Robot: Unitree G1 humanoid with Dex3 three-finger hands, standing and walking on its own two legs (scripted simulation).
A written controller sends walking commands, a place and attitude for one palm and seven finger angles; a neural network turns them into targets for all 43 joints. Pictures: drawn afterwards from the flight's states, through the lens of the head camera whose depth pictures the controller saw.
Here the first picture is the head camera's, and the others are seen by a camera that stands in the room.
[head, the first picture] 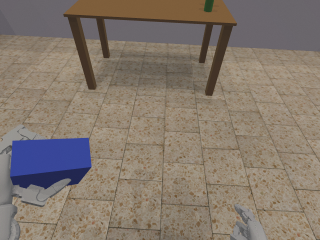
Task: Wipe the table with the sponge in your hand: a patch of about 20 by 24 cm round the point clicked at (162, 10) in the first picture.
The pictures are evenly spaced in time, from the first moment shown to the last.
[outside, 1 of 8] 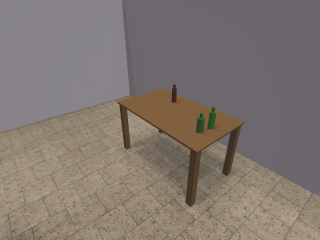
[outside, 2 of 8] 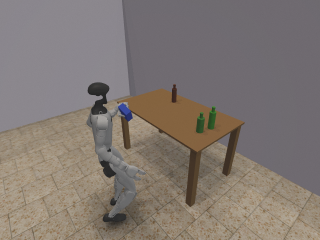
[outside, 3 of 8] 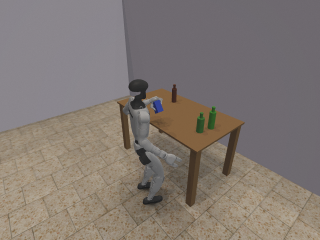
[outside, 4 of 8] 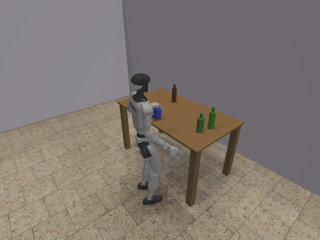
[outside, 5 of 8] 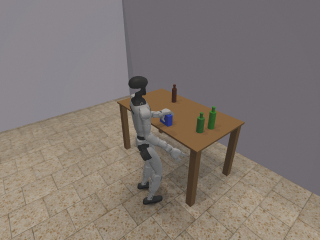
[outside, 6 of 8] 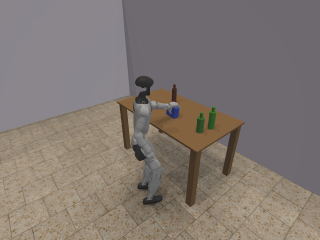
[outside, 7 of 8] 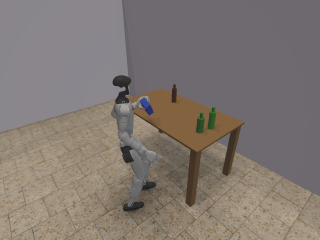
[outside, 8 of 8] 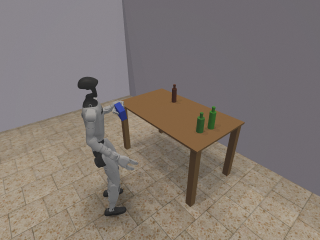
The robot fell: no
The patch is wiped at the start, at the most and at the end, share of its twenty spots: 0.00 1.00 1.00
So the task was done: no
